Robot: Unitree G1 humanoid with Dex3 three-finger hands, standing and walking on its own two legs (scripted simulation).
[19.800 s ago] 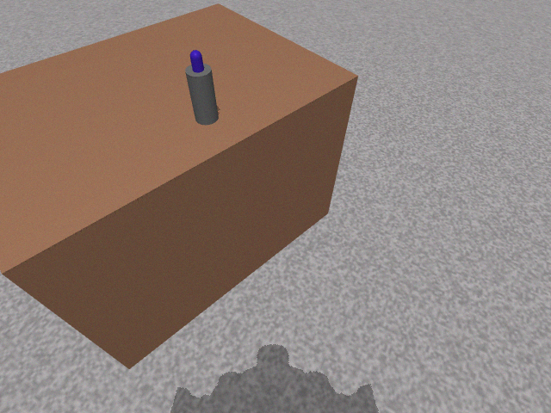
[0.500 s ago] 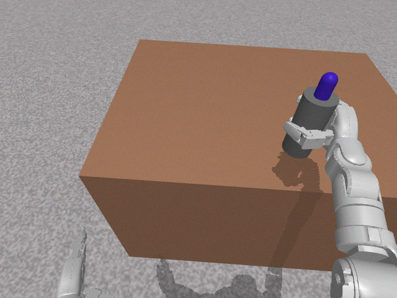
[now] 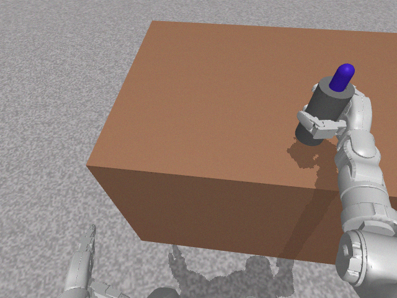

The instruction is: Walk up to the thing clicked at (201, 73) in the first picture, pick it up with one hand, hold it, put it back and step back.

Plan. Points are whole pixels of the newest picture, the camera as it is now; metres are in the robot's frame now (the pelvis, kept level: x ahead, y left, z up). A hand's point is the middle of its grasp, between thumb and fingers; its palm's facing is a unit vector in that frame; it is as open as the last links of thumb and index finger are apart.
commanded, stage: crouch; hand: right
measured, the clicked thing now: (325, 105) +0.45 -0.19 +0.13
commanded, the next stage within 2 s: lower in 0.16 s
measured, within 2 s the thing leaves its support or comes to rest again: rests again in 1.06 s
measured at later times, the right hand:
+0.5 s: hand (313, 119) +0.47 -0.19 +0.07, palm faces +0.14 +0.99 -0.01, open 8.8 cm
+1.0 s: hand (306, 127) +0.48 -0.19 +0.03, palm faces +0.15 +0.99 +0.00, open 8.8 cm
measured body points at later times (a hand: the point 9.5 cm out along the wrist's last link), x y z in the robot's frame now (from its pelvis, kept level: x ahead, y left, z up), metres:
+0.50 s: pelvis +0.00 -0.01 -0.01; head +0.07 -0.02 +0.43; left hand +0.15 +0.26 -0.06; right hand +0.46 -0.24 +0.08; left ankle +0.03 +0.14 -0.72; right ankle +0.01 -0.14 -0.72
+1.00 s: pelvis -0.01 -0.01 -0.04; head +0.08 -0.03 +0.40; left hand +0.14 +0.26 -0.06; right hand +0.47 -0.25 +0.04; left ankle +0.03 +0.14 -0.72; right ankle +0.01 -0.14 -0.72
